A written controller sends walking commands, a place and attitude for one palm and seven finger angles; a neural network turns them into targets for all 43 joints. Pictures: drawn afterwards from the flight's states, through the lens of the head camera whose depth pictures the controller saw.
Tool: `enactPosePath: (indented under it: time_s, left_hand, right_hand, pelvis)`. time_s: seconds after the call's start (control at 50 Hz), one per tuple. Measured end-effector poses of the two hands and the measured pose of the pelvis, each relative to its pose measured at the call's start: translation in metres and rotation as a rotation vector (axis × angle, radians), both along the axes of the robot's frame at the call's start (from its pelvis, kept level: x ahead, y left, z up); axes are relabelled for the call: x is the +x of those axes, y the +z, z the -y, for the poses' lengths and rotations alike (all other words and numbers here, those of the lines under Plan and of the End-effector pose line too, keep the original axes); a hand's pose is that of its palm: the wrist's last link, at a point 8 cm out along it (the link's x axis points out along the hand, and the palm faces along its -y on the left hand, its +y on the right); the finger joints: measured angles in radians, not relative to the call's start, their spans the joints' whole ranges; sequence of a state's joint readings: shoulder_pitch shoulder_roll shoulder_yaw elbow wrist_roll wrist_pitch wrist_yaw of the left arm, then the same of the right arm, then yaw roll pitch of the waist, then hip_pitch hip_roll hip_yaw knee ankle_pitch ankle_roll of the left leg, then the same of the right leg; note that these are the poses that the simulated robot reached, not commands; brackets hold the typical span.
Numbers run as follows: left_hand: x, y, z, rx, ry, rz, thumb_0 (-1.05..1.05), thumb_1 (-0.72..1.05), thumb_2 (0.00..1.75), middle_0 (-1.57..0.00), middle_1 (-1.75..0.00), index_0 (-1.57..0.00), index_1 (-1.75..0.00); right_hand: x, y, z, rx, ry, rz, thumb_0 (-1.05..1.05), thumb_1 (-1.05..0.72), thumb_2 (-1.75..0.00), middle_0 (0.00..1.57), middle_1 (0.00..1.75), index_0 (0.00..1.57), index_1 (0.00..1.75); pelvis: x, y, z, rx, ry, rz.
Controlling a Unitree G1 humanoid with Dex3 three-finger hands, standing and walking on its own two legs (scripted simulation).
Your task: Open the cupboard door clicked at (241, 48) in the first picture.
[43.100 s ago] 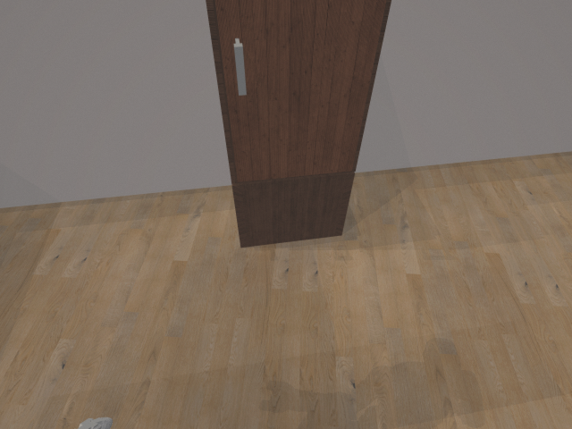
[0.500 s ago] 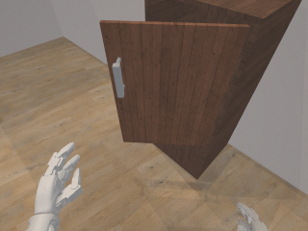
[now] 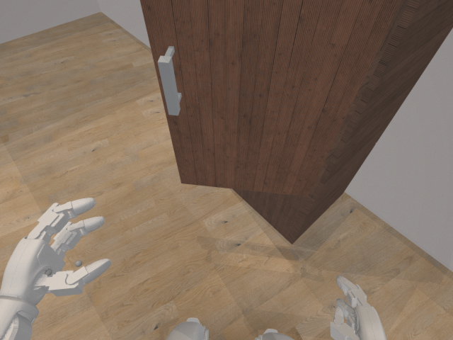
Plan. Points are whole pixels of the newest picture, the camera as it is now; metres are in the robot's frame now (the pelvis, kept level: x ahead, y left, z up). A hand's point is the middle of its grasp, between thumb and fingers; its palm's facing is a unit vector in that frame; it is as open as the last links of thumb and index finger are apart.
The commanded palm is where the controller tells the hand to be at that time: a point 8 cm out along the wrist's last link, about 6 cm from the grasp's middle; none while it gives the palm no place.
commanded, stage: raise the hand with hooked fingers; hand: left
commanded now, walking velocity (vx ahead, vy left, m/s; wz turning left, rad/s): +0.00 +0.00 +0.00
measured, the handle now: (172, 81) +0.57 +0.15 +0.13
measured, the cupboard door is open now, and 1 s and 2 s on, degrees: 41 41 41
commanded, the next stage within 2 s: move the hooked fingers beside the handle in 1.34 s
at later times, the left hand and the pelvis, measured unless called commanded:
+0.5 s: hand (40, 221) +0.26 +0.30 +0.10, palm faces -0.01 -1.00 -0.04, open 13.5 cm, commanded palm +0.24 +0.34 +0.11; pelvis +0.01 +0.05 +0.03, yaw +0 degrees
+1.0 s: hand (18, 180) +0.30 +0.32 +0.14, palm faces -0.01 -1.00 -0.05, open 14.0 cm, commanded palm +0.27 +0.37 +0.15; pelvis +0.01 +0.04 +0.04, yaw +0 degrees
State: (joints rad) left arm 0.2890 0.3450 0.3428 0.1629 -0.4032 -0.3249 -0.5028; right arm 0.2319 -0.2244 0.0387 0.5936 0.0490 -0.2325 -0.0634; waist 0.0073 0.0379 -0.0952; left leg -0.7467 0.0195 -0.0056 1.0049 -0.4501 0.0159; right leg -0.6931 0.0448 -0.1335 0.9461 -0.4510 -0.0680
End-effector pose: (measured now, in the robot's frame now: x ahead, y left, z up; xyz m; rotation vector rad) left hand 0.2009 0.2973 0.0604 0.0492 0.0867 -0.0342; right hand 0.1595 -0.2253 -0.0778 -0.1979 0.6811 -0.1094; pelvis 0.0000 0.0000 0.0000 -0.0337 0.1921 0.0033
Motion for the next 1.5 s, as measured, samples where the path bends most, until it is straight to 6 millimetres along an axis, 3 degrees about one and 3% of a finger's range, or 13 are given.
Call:
enactPosePath:
  time_s: [0.1,0.18,0.3,0.48,0.62,0.72,0.86,0.96,1.1,1.5]
  left_hand:
    - [0.009,0.012,-0.009,-0.002,0.021,0.026,0.01,0.1,0.56,-0.26,-0.82,-0.26,-0.82]
    - [0.013,0.014,-0.013,-0.004,0.006,0.031,0.01,0.0,0.52,-0.26,-0.88,-0.26,-0.88]
    - [0.021,0.022,-0.024,-0.005,0.009,0.06,0.0,-0.14,0.46,-0.27,-0.97,-0.27,-0.97]
    - [0.039,0.043,-0.05,-0.004,0.023,0.078,0.0,-0.35,0.37,-0.29,-1.1,-0.29,-1.1]
    - [0.05,0.062,-0.067,0.003,0.032,0.087,-0.01,-0.46,0.32,-0.3,-1.17,-0.3,-1.17]
    - [0.059,0.071,-0.079,-0.001,0.042,0.083,-0.01,-0.49,0.31,-0.3,-1.19,-0.3,-1.19]
    - [0.073,0.084,-0.087,0.008,0.04,0.08,-0.01,-0.5,0.3,-0.3,-1.2,-0.3,-1.2]
    - [0.082,0.089,-0.085,0.002,0.033,0.075,-0.01,-0.5,0.3,-0.3,-1.2,-0.3,-1.2]
    - [0.083,0.079,-0.071,-0.01,0.026,0.046,-0.01,-0.5,0.3,-0.3,-1.2,-0.3,-1.2]
    - [0.084,0.084,-0.045,-0.004,0.041,0.054,-0.01,-0.5,0.3,-0.3,-1.2,-0.3,-1.2]
  right_hand:
    - [-0.022,0.007,0.008,-0.028,-0.044,-0.033,0.01,-0.9,-0.9,0.21,0.3,0.21,0.3]
    - [-0.028,0.015,0.013,-0.068,-0.057,-0.037,0.01,-0.9,-0.9,0.21,0.3,0.2,0.3]
    - [-0.019,0.031,0.006,-0.102,-0.051,0.006,0.01,-0.9,-0.9,0.21,0.3,0.2,0.3]
    - [0.009,0.049,-0.029,-0.072,0.008,0.086,0.01,-0.9,-0.9,0.21,0.3,0.2,0.3]
    - [0.019,0.053,-0.051,-0.045,0.047,0.1,0.01,-0.9,-0.9,0.21,0.3,0.21,0.3]
    - [0.016,0.052,-0.053,-0.045,0.05,0.077,0.01,-0.9,-0.9,0.21,0.3,0.21,0.3]
    - [0.005,0.051,-0.042,-0.067,0.024,0.034,0.01,-0.9,-0.9,0.21,0.3,0.21,0.3]
    - [-0.003,0.05,-0.029,-0.075,-0.001,0.013,0.01,-0.9,-0.9,0.21,0.3,0.21,0.3]
    - [-0.008,0.049,-0.014,-0.081,-0.021,0.0,0.01,-0.9,-0.9,0.21,0.3,0.2,0.3]
    - [0.008,0.044,0.004,-0.047,-0.025,0.026,0.01,-0.9,-0.9,0.21,0.3,0.2,0.3]
  pelvis:
    - [0.003,0.009,-0.01,0.005,-0.013,0.005]
    - [0.004,0.012,-0.019,0.001,-0.017,0.015]
    - [0.005,0.017,-0.03,-0.006,-0.013,0.039]
    - [0.007,0.025,-0.044,-0.017,-0.002,0.077]
    - [0.008,0.031,-0.051,-0.018,0.004,0.1]
    - [0.008,0.034,-0.052,-0.015,0.008,0.11]
    - [0.008,0.038,-0.05,-0.011,0.009,0.119]
    - [0.01,0.04,-0.047,-0.006,0.005,0.115]
    - [0.013,0.041,-0.039,0.0,-0.001,0.107]
    - [0.017,0.041,-0.015,0.013,-0.002,0.104]
